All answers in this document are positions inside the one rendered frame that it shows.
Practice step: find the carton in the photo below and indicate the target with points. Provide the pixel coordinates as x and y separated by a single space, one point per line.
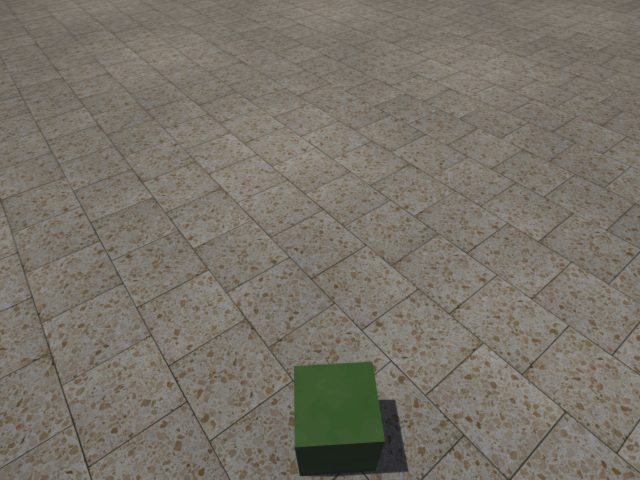
337 419

